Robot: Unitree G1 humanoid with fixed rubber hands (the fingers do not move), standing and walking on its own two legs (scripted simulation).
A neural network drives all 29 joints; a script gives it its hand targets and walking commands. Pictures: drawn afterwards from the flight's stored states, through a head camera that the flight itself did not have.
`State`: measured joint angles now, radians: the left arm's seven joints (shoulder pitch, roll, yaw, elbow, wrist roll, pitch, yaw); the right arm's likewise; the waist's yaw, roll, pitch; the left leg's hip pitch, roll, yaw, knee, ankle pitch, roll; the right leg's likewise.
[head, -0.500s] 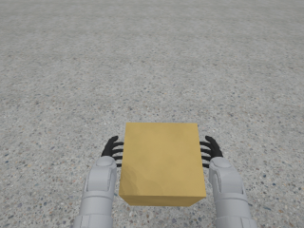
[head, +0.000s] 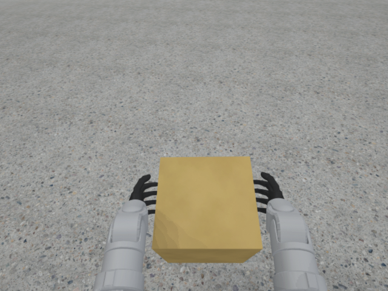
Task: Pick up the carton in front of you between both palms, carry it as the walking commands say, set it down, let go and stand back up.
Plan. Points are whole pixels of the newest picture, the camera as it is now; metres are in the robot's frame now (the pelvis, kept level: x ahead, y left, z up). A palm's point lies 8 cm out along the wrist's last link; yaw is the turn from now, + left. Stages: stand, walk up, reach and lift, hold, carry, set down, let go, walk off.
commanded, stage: hold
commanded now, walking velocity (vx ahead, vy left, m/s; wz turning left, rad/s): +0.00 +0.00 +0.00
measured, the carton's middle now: (205, 214) +0.32 +0.01 -0.06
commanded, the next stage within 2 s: set down in 0.42 s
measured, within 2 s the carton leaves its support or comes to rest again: neither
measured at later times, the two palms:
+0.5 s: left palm (153, 201) +0.29 +0.12 +0.04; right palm (289, 198) +0.30 -0.18 +0.04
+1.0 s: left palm (168, 212) +0.36 +0.11 -0.12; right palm (271, 219) +0.34 -0.18 -0.12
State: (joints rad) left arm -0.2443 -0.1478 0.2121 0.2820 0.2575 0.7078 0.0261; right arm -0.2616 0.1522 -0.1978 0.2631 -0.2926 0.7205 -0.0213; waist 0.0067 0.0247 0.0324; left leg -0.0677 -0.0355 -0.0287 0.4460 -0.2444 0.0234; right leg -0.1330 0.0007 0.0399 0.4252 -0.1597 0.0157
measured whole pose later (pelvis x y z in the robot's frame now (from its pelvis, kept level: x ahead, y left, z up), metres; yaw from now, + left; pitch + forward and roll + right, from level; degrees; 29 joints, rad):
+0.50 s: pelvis +0.01 -0.04 +0.00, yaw +2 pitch -7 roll +0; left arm -0.29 -0.16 0.26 0.34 0.29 0.71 0.01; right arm -0.30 0.16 -0.24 0.30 -0.30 0.73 -0.02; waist -0.01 0.03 0.00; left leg -0.06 -0.01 -0.11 0.42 -0.24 -0.02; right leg -0.12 0.05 0.01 0.42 -0.17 -0.04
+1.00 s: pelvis -0.02 +0.00 -0.05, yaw +0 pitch +20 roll +0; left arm -0.63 -0.19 0.44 0.58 0.36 0.23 0.08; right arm -0.62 0.17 -0.51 0.51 -0.38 0.24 -0.02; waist -0.06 0.03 0.10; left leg -0.84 -0.08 -0.06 0.81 -0.32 0.02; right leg -0.89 0.02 0.08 0.77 -0.22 0.03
